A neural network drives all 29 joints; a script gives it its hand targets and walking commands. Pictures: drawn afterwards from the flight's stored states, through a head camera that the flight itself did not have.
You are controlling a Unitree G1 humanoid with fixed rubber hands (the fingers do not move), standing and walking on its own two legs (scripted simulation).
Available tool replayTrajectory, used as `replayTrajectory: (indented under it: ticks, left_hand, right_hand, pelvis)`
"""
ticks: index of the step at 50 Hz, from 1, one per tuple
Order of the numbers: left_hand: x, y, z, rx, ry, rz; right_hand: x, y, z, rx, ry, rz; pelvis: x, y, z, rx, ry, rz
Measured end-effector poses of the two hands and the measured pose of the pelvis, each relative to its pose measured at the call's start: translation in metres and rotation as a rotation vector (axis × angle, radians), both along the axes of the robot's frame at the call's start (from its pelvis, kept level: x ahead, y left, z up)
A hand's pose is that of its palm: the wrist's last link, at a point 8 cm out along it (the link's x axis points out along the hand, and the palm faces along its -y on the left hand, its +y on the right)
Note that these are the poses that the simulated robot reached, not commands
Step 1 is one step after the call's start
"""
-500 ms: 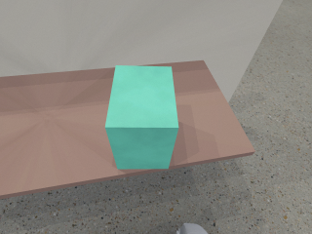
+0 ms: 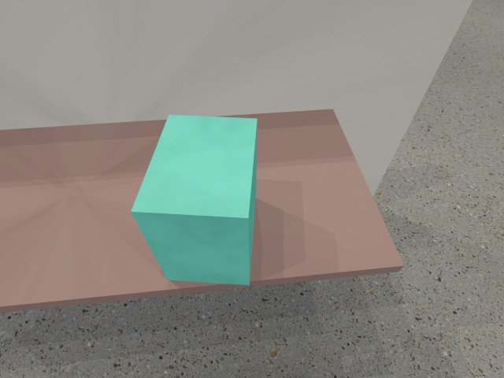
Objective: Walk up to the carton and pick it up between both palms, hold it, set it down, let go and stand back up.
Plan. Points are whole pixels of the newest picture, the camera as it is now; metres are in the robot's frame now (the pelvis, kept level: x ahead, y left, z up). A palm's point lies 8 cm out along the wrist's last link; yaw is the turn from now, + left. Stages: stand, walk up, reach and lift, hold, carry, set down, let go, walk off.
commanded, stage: walk up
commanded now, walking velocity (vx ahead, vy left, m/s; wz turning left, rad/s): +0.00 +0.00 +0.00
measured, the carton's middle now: (210, 202) +0.42 +0.08 +0.00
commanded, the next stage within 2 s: stand in 1.68 s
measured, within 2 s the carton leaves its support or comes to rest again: neither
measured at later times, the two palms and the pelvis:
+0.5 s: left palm out of the picture -0.07 +0.27 -0.15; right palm out of the picture -0.02 -0.17 -0.15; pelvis -0.01 +0.06 +0.00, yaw +0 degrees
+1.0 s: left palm out of the picture -0.04 +0.30 -0.14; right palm out of the picture -0.04 -0.10 -0.14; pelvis +0.00 +0.09 +0.01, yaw -1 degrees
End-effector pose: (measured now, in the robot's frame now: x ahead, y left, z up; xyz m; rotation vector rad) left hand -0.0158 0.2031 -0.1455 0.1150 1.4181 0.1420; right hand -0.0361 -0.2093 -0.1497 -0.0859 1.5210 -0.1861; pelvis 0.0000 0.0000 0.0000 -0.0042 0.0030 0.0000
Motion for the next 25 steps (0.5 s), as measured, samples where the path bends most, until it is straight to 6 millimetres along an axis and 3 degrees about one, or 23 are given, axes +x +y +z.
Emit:
replayTrajectory:
  ticks: [7, 13, 17, 21, 25]
  left_hand:
    - [-0.013, -0.008, -0.003, -0.051, 0.027, 0.030]
    - [-0.017, 0.000, 0.002, -0.035, 0.041, 0.019]
    - [-0.023, 0.023, 0.006, 0.035, 0.024, 0.053]
    - [-0.043, 0.053, 0.014, 0.086, 0.074, 0.069]
    - [-0.051, 0.070, -0.002, 0.044, 0.125, 0.036]
  right_hand:
    - [0.024, 0.012, 0.007, 0.000, -0.084, 0.037]
    - [0.020, 0.021, 0.003, 0.017, -0.085, 0.033]
    - [0.010, 0.019, -0.003, 0.016, -0.020, 0.069]
    - [0.017, 0.022, 0.001, 0.002, -0.047, 0.073]
    - [0.020, 0.041, 0.001, -0.031, -0.108, 0.046]
  pelvis:
    - [0.003, 0.005, 0.005, 0.007, -0.021, -0.013]
    - [0.001, 0.013, 0.005, 0.006, -0.029, -0.014]
    - [-0.009, 0.023, 0.002, 0.018, -0.022, 0.000]
    - [-0.014, 0.038, 0.005, 0.031, -0.009, -0.009]
    - [-0.014, 0.056, -0.003, -0.017, -0.016, -0.001]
